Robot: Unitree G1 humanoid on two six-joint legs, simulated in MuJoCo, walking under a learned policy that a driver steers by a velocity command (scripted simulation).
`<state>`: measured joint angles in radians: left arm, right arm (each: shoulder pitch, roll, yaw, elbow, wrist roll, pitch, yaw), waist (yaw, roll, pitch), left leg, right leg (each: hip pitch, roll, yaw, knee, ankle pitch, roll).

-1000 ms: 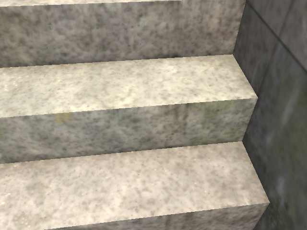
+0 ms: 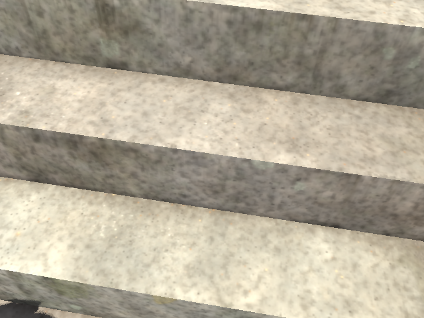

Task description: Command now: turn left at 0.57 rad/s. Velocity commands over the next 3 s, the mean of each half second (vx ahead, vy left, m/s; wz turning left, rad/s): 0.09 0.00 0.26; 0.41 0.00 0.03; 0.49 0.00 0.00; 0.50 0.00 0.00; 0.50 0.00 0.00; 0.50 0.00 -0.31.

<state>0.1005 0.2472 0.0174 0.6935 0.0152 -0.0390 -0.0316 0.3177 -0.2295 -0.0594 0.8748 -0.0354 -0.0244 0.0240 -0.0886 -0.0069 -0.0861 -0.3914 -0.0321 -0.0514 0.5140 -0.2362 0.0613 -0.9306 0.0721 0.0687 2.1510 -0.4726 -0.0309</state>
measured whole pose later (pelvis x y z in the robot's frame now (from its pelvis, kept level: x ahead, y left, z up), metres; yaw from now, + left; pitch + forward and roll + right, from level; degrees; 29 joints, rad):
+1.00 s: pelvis -0.05 -0.16 +0.05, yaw +5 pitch +2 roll -3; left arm 0.04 0.08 -0.08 0.54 0.01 0.02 0.13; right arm 0.20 -0.24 -0.06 0.81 -0.02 0.01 0.05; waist 0.06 0.10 -0.05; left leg -0.36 -0.05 -0.03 0.82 -0.20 0.07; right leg -0.73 0.08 -0.15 1.32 -0.91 -0.18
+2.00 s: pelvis -0.44 +0.03 -0.33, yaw +3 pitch +0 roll +2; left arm -0.01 0.13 -0.01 0.46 0.01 0.02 0.04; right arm 0.11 -0.15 0.02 0.67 -0.10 0.00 -0.09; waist 0.04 0.04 0.02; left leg -0.78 0.00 0.03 1.26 -0.81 0.02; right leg -0.58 0.03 -0.05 1.34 -0.20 -0.08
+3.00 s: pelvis -0.21 +0.33 -0.24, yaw -5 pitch +5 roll +4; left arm 0.07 0.19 0.00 0.94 0.02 -0.06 -0.15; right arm 0.44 -0.13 0.05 1.21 -0.08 -0.05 0.08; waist -0.04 -0.08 -0.09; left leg -0.39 0.00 0.21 0.74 -0.42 0.03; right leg -1.30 0.10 0.19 2.42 0.05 -0.27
